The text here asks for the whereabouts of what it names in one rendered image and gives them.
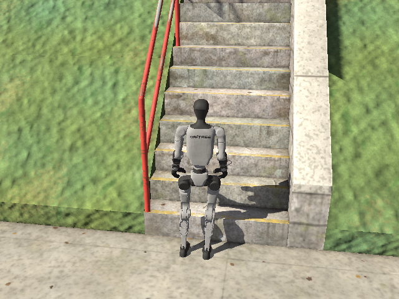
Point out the stairs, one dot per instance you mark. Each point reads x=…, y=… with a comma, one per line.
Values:
x=235, y=54

